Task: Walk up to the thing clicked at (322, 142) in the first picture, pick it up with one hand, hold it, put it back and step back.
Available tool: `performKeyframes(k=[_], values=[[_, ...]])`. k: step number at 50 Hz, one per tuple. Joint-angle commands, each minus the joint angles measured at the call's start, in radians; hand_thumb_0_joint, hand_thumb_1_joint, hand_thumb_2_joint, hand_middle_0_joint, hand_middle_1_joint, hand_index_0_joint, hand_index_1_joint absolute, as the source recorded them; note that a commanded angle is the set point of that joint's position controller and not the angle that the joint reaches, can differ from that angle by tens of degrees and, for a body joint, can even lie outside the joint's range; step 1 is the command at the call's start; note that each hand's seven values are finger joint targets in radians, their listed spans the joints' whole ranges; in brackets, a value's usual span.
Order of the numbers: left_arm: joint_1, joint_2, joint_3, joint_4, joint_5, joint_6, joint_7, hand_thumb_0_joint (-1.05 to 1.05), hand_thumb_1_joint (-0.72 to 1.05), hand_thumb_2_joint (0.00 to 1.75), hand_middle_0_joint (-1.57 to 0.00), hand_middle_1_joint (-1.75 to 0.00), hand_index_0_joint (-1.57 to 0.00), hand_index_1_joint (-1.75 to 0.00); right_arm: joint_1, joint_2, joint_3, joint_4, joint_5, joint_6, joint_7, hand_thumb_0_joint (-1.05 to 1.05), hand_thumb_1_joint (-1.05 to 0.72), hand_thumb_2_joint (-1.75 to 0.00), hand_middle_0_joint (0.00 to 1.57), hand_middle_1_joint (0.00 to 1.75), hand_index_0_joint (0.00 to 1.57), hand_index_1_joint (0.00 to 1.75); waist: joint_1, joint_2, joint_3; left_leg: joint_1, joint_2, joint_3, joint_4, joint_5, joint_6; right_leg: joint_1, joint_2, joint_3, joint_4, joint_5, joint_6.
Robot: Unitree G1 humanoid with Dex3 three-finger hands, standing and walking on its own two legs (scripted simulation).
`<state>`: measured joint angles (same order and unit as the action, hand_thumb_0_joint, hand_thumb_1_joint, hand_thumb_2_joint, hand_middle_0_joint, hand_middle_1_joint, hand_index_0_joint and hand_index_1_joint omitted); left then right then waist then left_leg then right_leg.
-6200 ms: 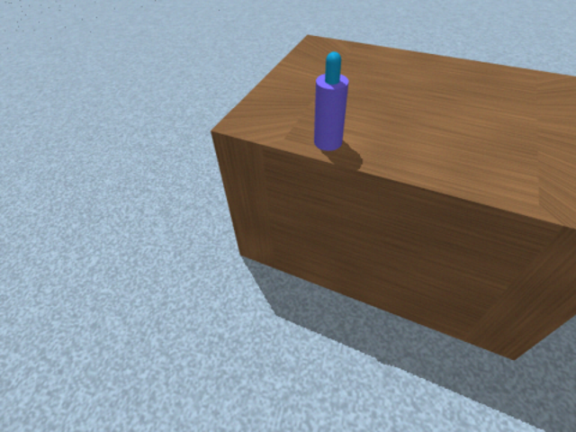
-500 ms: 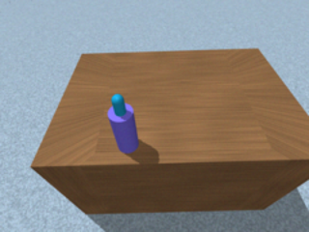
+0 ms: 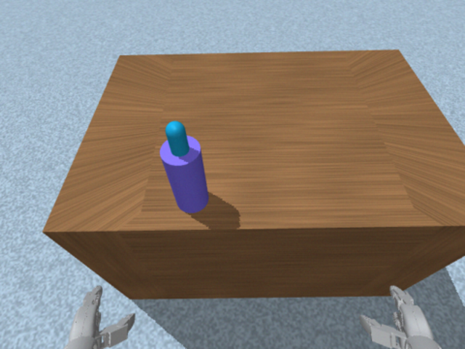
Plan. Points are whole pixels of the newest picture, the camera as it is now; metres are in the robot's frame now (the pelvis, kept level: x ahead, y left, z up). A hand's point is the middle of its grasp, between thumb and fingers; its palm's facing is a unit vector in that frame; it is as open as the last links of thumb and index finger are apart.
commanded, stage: rise first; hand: left
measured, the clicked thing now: (184, 167) +0.45 +0.13 +0.00
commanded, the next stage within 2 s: go down in 1.28 s
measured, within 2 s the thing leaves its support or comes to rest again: neither
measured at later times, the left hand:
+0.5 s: hand (113, 303) +0.20 +0.23 -0.04, palm faces +0.23 -0.93 -0.30, open 17.3 cm
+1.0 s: hand (107, 306) +0.18 +0.22 +0.02, palm faces +0.21 -0.93 -0.31, open 17.6 cm
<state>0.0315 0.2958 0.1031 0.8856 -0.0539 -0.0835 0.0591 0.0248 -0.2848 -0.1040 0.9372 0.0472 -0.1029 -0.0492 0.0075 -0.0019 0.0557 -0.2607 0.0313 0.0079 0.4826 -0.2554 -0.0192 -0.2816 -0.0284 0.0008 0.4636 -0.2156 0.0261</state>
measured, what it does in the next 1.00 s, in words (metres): stands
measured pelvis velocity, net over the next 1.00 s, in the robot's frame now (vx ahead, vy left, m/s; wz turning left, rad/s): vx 0.01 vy -0.01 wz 0.02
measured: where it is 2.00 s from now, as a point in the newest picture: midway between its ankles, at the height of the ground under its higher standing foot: outside the picture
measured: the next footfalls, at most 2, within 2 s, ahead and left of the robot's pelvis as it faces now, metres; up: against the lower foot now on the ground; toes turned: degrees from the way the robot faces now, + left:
none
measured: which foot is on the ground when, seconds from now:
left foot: down 0.00-1.00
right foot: down 0.00-1.00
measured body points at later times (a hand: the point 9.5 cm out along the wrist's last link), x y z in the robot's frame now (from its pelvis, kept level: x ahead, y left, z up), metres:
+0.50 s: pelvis +0.02 +0.00 +0.00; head +0.02 -0.01 +0.45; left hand +0.18 +0.28 -0.02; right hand +0.19 -0.26 -0.07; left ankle +0.00 +0.13 -0.74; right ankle +0.02 -0.14 -0.74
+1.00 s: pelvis +0.01 -0.01 +0.00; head +0.01 -0.02 +0.45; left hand +0.17 +0.26 +0.04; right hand +0.18 -0.27 -0.08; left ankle +0.00 +0.13 -0.74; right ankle +0.02 -0.14 -0.74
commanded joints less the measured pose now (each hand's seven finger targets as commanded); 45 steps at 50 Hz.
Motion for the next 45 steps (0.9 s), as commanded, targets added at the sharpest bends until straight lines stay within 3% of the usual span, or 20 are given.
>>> performKeyframes(k=[1,4,5,7,8,10,11,15,22,23,25,26,28,29,31,33,36,38,41,45], values=[[0.139,0.216,0.114,-0.188,0.016,-0.019,0.02,0.0,0.03,0.14,-0.03,-0.03,-0.04,-0.02,0.106,-0.177,-0.088,-0.148,-0.003,-0.013,-0.015,0.0,0.14,-0.14,0.05,0.05,0.05,0.05,0.019,0.033,-0.268,0.079,-0.037,0.042,-0.063,0.321,0.009,0.153,0.028,-0.044,-0.05,0.282,-0.028],[0.16,0.149,0.084,-0.253,0.011,-0.008,0.014,0.0,-0.13,0.11,-0.04,-0.03,-0.04,-0.02,0.129,-0.161,-0.085,-0.213,-0.002,0.003,-0.014,0.0,0.23,-0.12,0.05,0.05,0.05,0.05,0.006,0.026,-0.222,0.078,-0.032,0.044,-0.08,0.291,0.008,0.119,0.031,-0.049,-0.06,0.246,-0.03],[0.063,0.134,0.064,-0.367,0.007,-0.015,0.015,0.0,-0.17,0.11,-0.03,-0.03,-0.03,-0.03,0.046,-0.128,-0.051,-0.304,0.0,-0.004,-0.015,0.0,0.26,-0.11,0.05,0.05,0.05,0.05,0.012,0.013,-0.214,0.068,-0.029,0.042,-0.086,0.269,0.009,0.115,0.028,-0.048,-0.066,0.224,-0.029],[0.069,0.163,0.086,-0.397,0.01,-0.019,0.024,0.0,-0.3,0.09,-0.03,-0.02,-0.03,-0.03,0.039,-0.144,-0.06,-0.331,-0.003,-0.008,-0.023,0.0,0.36,-0.08,0.05,0.05,0.05,0.05,0.013,0.008,-0.178,0.061,-0.027,0.039,-0.1,0.216,0.012,0.108,0.027,-0.05,-0.076,0.174,-0.03],[0.064,0.133,0.056,-0.445,0.01,-0.022,0.023,0.0,-0.37,0.08,-0.03,-0.02,-0.03,-0.03,0.047,-0.124,-0.042,-0.354,-0.004,-0.011,-0.023,0.0,0.39,-0.08,0.05,0.05,0.05,0.05,0.005,0.015,-0.172,0.066,-0.027,0.04,-0.105,0.194,0.013,0.104,0.027,-0.05,-0.079,0.154,-0.029],[0.068,0.157,0.074,-0.533,0.013,-0.03,0.034,0.0,-0.45,0.06,-0.04,-0.03,-0.03,-0.03,0.042,-0.152,-0.061,-0.427,-0.01,-0.025,-0.034,0.0,0.45,-0.06,0.05,0.05,0.05,0.05,0.001,0.02,-0.211,0.094,-0.029,0.039,-0.102,0.202,0.015,0.128,0.023,-0.048,-0.081,0.166,-0.028],[0.092,0.133,0.054,-0.55,0.014,-0.032,0.033,0.0,-0.51,0.04,-0.04,-0.03,-0.04,-0.03,0.077,-0.12,-0.041,-0.416,-0.011,-0.027,-0.034,0.0,0.47,-0.05,0.05,0.05,0.05,0.05,0.004,0.009,-0.181,0.088,-0.03,0.041,-0.1,0.201,0.017,0.125,0.022,-0.049,-0.082,0.165,-0.027],[0.191,0.159,0.096,-0.654,0.015,-0.039,0.04,0.0,-0.52,0.03,-0.03,-0.02,-0.02,-0.03,0.135,-0.142,-0.059,-0.516,-0.016,-0.034,-0.038,0.0,0.52,-0.04,0.05,0.05,0.05,0.05,0.007,0.008,-0.199,0.116,-0.025,0.04,-0.098,0.258,0.014,0.168,0.026,-0.056,-0.077,0.219,-0.028],[0.284,0.109,0.076,-0.798,0.009,-0.044,0.016,0.0,-0.51,0.02,-0.02,-0.02,-0.02,-0.02,0.199,-0.092,-0.052,-0.544,-0.014,-0.029,-0.021,0.0,0.56,-0.03,0.05,0.05,0.05,0.05,0.006,0.018,-0.112,0.118,-0.03,0.046,-0.113,0.243,0.016,0.156,0.025,-0.066,-0.095,0.208,-0.028],[0.307,0.125,0.101,-0.784,0.008,-0.041,0.015,0.0,-0.51,0.02,-0.02,-0.02,-0.02,-0.02,0.227,-0.096,-0.064,-0.512,-0.014,-0.024,-0.019,0.0,0.57,-0.03,0.05,0.05,0.05,0.05,0.009,0.024,-0.097,0.114,-0.031,0.049,-0.114,0.24,0.016,0.155,0.024,-0.065,-0.097,0.208,-0.028],[0.286,0.111,0.084,-0.858,0.007,-0.047,0.008,0.0,-0.51,0.03,-0.02,-0.02,-0.02,-0.02,0.174,-0.126,-0.087,-0.572,-0.015,-0.031,-0.017,0.0,0.57,-0.03,0.05,0.05,0.05,0.05,0.001,0.022,-0.123,0.132,-0.025,0.043,-0.116,0.264,0.014,0.169,0.027,-0.065,-0.089,0.228,-0.03],[0.283,0.13,0.106,-0.883,0.005,-0.052,0.009,0.0,-0.51,0.02,-0.02,-0.01,-0.02,-0.02,0.144,-0.14,-0.093,-0.601,-0.014,-0.035,-0.018,0.0,0.57,-0.03,0.05,0.05,0.05,0.05,0.009,0.022,-0.125,0.137,-0.025,0.04,-0.117,0.265,0.013,0.176,0.028,-0.066,-0.091,0.226,-0.031],[0.301,0.106,0.08,-0.892,0.007,-0.057,0.004,0.0,-0.52,0.02,-0.02,-0.01,-0.01,-0.02,0.181,-0.086,-0.058,-0.557,-0.013,-0.029,-0.013,0.0,0.57,-0.03,0.05,0.05,0.05,0.05,0.01,0.016,-0.086,0.129,-0.029,0.041,-0.121,0.243,0.016,0.166,0.027,-0.068,-0.102,0.201,-0.029],[0.317,0.093,0.073,-0.904,0.007,-0.06,0.003,0.0,-0.53,0.03,-0.02,-0.01,-0.01,-0.02,0.174,-0.087,-0.071,-0.544,-0.015,-0.03,-0.013,0.0,0.56,-0.03,0.05,0.05,0.05,0.05,0.013,0.026,-0.076,0.125,-0.029,0.042,-0.125,0.228,0.016,0.161,0.025,-0.069,-0.104,0.188,-0.03],[0.326,0.116,0.103,-0.932,0.006,-0.068,0.002,0.0,-0.53,0.04,-0.02,-0.01,-0.01,-0.02,0.157,-0.1,-0.078,-0.542,-0.019,-0.034,-0.013,0.0,0.57,-0.03,0.05,0.05,0.05,0.05,0.021,0.026,-0.081,0.123,-0.027,0.039,-0.127,0.207,0.016,0.166,0.027,-0.071,-0.104,0.165,-0.031],[0.329,0.103,0.086,-0.983,0.009,-0.081,-0.002,0.0,-0.53,0.03,-0.02,-0.01,-0.01,-0.02,0.158,-0.079,-0.061,-0.558,-0.02,-0.037,-0.009,0.0,0.56,-0.03,0.05,0.05,0.05,0.05,0.019,0.018,-0.103,0.134,-0.029,0.04,-0.124,0.219,0.019,0.179,0.026,-0.07,-0.106,0.179,-0.029],[0.354,0.107,0.09,-0.979,0.009,-0.087,-0.006,0.0,-0.54,0.04,-0.02,-0.01,-0.01,-0.02,0.148,-0.117,-0.095,-0.523,-0.025,-0.04,-0.013,0.0,0.56,-0.03,0.05,0.05,0.05,0.05,0.011,0.006,-0.084,0.131,-0.029,0.039,-0.122,0.207,0.02,0.167,0.026,-0.07,-0.108,0.169,-0.026],[0.349,0.114,0.097,-1.037,0.01,-0.1,-0.006,0.0,-0.54,0.03,-0.02,-0.01,-0.01,-0.02,0.135,-0.071,-0.059,-0.504,-0.024,-0.039,-0.007,0.0,0.56,-0.03,0.05,0.05,0.05,0.05,0.028,0.032,-0.09,0.131,-0.036,0.041,-0.121,0.205,0.023,0.172,0.018,-0.068,-0.11,0.165,-0.027],[0.377,0.109,0.101,-1.035,0.011,-0.109,-0.011,0.0,-0.55,0.04,-0.02,-0.01,-0.01,-0.03,0.133,-0.118,-0.101,-0.5,-0.031,-0.043,-0.014,0.0,0.56,-0.03,0.05,0.05,0.05,0.05,0.012,-0.007,-0.1,0.144,-0.034,0.043,-0.118,0.198,0.027,0.169,0.018,-0.066,-0.116,0.163,-0.022],[0.385,0.099,0.089,-1.057,0.014,-0.124,-0.015,0.0,-0.55,0.05,-0.03,-0.01,-0.01,-0.03,0.126,-0.106,-0.098,-0.465,-0.03,-0.046,-0.012,0.0,0.56,-0.03,0.05,0.05,0.05,0.05,0.018,0.018,-0.083,0.133,-0.032,0.036,-0.123,0.194,0.022,0.163,0.023,-0.071,-0.107,0.153,-0.027]])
